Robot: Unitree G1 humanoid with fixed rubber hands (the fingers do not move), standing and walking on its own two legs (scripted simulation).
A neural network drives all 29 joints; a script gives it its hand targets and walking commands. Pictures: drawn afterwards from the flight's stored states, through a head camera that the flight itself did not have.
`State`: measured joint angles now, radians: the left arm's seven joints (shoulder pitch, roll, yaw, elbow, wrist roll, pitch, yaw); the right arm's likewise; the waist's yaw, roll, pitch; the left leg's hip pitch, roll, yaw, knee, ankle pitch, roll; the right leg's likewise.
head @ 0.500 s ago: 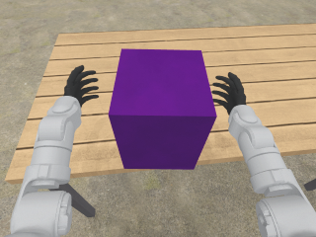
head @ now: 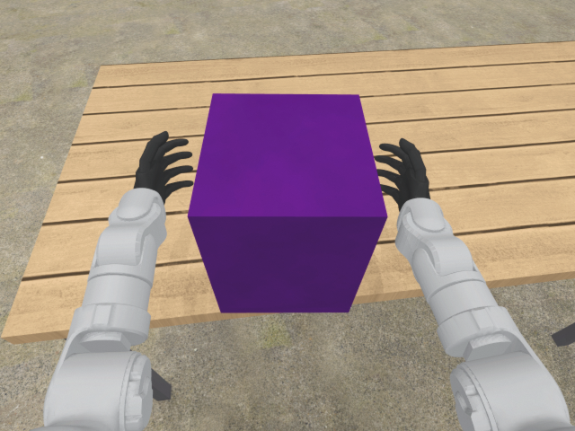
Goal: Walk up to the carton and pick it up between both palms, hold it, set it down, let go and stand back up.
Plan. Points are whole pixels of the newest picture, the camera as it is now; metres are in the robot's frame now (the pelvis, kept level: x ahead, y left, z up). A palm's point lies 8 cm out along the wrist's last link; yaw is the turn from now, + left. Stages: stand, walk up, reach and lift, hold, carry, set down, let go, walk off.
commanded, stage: reach and lift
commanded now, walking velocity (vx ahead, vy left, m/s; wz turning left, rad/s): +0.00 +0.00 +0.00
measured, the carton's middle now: (285, 210) +0.40 +0.03 +0.07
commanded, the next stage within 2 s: none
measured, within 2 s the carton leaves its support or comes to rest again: leaves its support in 1.98 s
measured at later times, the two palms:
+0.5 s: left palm (177, 190) +0.40 +0.19 +0.10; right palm (392, 200) +0.40 -0.11 +0.10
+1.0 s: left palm (178, 191) +0.40 +0.18 +0.11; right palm (391, 201) +0.39 -0.11 +0.10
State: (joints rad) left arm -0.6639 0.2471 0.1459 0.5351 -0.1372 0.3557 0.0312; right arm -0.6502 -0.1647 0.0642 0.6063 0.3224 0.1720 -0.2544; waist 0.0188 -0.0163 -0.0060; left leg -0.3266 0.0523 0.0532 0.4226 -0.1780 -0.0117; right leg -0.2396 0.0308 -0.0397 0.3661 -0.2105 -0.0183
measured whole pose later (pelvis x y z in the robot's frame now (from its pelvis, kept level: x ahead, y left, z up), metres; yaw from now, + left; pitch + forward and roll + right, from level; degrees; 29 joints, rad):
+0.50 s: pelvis -0.01 +0.01 +0.00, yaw +0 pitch +4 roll -1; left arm -0.70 0.13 0.16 0.54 -0.03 0.32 0.07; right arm -0.68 -0.06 0.00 0.63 0.23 0.15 -0.29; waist 0.02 -0.03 0.02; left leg -0.33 0.05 0.06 0.43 -0.18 -0.01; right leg -0.24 0.03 -0.03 0.36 -0.20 -0.01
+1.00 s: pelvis -0.01 +0.01 +0.00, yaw +0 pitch +2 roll -1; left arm -0.77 0.01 0.36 0.71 0.21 0.19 0.04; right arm -0.72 0.07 -0.27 0.75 -0.08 0.05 -0.15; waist 0.02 -0.04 0.02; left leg -0.27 0.04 0.07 0.37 -0.14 0.00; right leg -0.19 0.02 -0.03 0.32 -0.17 0.00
